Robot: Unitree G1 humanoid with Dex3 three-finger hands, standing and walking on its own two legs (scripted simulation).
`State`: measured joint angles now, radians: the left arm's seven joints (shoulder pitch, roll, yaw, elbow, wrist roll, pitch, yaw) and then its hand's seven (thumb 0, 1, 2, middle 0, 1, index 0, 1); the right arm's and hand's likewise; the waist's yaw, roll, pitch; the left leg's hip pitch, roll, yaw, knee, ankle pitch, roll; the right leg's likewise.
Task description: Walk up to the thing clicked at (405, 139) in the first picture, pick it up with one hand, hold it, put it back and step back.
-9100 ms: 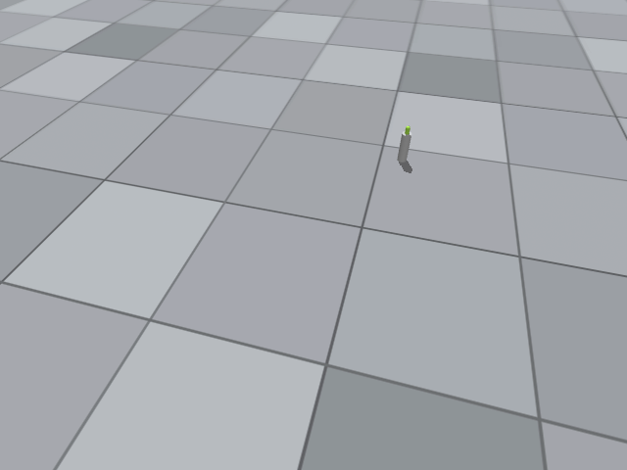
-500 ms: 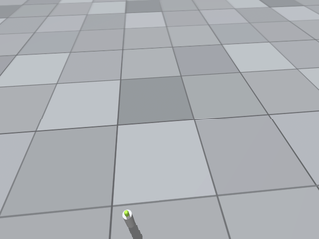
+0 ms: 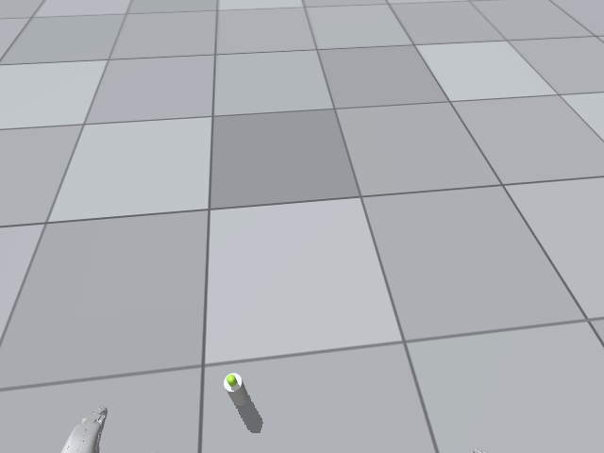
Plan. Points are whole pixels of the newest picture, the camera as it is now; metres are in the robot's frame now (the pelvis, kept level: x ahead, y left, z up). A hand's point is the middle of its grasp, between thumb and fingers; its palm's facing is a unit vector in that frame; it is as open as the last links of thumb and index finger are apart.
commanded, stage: go down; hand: left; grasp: from the side
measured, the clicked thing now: (235, 388) +0.39 +0.19 -0.66
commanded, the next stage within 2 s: none
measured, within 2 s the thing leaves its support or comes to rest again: neither
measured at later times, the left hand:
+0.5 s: hand out of the picture +0.15 +0.27 -0.17, palm faces +0.04 -0.94 -0.33, open 17.3 cm
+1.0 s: hand out of the picture +0.17 +0.30 -0.22, palm faces +0.10 -0.96 -0.28, open 17.3 cm
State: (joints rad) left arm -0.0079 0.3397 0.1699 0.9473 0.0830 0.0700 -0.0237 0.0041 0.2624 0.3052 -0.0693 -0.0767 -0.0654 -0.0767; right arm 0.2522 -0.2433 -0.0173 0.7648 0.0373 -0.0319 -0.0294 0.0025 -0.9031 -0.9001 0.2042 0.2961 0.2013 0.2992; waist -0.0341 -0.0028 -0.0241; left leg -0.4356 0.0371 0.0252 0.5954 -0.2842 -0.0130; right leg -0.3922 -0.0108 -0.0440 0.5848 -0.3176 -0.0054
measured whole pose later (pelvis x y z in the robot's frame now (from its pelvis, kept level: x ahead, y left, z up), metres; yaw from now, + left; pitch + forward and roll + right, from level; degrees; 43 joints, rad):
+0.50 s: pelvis +0.00 +0.01 -0.05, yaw +0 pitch +14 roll -2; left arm 0.27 0.33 0.18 0.43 0.03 0.27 -0.04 0.00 -0.54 0.06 -0.09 -0.08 -0.08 -0.09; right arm 0.23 -0.24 0.00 0.57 0.02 -0.14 -0.07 0.01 -0.82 -0.88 0.20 0.30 0.20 0.30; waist -0.04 0.01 -0.11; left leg -0.76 0.04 0.00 0.99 -0.47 0.00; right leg -0.69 -0.01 -0.06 0.94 -0.49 0.01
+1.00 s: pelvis -0.03 +0.01 -0.11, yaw +0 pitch +22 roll -3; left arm 0.15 0.42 0.32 0.51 -0.04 0.07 -0.16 -0.01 -0.54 0.08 -0.08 -0.07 -0.07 -0.09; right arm 0.21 -0.26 0.00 0.55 0.01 -0.24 -0.09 0.01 -0.89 -0.90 0.21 0.30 0.20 0.30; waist -0.05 0.00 -0.15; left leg -1.15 0.05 -0.03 1.32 -0.55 0.00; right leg -1.07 -0.02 -0.07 1.28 -0.59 0.00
